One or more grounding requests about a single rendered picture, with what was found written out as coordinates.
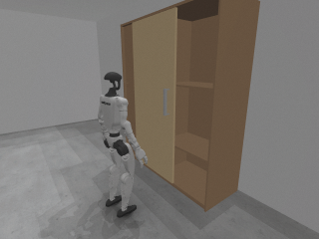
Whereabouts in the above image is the robot right shin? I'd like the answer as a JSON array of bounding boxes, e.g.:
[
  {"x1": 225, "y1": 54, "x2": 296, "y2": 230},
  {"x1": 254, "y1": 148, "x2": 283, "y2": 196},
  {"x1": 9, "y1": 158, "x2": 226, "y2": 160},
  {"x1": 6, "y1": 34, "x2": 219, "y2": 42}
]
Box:
[{"x1": 121, "y1": 176, "x2": 134, "y2": 211}]

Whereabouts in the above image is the robot left hand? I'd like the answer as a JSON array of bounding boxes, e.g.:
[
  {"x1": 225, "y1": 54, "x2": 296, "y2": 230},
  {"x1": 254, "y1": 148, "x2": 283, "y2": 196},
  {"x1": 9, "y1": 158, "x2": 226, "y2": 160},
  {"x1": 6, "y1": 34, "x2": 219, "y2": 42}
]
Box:
[{"x1": 102, "y1": 133, "x2": 109, "y2": 141}]

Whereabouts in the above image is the robot head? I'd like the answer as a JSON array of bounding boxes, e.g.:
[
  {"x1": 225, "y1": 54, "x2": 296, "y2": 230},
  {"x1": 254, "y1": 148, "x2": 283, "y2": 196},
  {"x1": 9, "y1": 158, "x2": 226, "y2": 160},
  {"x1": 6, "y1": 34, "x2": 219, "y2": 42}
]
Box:
[{"x1": 104, "y1": 72, "x2": 122, "y2": 98}]

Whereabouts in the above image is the robot right hand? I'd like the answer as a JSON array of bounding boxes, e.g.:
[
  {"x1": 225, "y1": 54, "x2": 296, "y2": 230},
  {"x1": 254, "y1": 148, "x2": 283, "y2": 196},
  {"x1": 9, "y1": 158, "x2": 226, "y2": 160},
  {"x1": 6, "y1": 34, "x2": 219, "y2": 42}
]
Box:
[{"x1": 135, "y1": 148, "x2": 148, "y2": 168}]

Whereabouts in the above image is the left robot forearm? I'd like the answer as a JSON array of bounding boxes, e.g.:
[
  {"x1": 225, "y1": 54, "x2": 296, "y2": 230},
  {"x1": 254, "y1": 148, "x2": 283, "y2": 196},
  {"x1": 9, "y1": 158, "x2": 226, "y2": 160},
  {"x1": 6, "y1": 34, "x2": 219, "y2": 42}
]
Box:
[{"x1": 98, "y1": 119, "x2": 109, "y2": 135}]

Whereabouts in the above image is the robot right upper arm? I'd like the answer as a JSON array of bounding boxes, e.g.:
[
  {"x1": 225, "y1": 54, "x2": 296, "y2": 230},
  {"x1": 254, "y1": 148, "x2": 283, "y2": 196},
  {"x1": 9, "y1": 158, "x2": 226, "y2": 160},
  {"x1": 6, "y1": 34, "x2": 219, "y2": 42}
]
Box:
[{"x1": 116, "y1": 97, "x2": 129, "y2": 129}]

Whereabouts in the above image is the robot left upper arm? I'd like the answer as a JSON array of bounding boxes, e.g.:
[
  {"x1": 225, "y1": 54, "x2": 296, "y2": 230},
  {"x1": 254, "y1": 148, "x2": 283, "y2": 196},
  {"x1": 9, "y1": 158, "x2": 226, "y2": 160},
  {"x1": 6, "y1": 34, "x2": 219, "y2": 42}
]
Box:
[{"x1": 98, "y1": 95, "x2": 104, "y2": 120}]

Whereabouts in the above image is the right robot forearm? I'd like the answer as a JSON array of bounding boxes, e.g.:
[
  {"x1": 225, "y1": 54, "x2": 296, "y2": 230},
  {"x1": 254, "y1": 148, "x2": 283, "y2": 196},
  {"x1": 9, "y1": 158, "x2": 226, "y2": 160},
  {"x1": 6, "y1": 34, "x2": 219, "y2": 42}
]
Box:
[{"x1": 124, "y1": 121, "x2": 141, "y2": 151}]

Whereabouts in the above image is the handle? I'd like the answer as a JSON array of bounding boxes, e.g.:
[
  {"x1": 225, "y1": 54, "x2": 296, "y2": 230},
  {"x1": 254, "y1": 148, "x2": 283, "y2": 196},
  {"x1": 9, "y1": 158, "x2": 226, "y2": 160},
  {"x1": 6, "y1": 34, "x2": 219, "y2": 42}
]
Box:
[
  {"x1": 123, "y1": 83, "x2": 127, "y2": 99},
  {"x1": 162, "y1": 89, "x2": 169, "y2": 116}
]

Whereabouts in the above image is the wardrobe door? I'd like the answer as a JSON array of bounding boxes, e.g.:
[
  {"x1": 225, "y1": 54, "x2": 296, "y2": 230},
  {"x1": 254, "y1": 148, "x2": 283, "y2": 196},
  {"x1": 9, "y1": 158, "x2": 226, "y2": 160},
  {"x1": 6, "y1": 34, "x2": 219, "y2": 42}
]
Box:
[
  {"x1": 124, "y1": 24, "x2": 137, "y2": 154},
  {"x1": 132, "y1": 7, "x2": 177, "y2": 183}
]

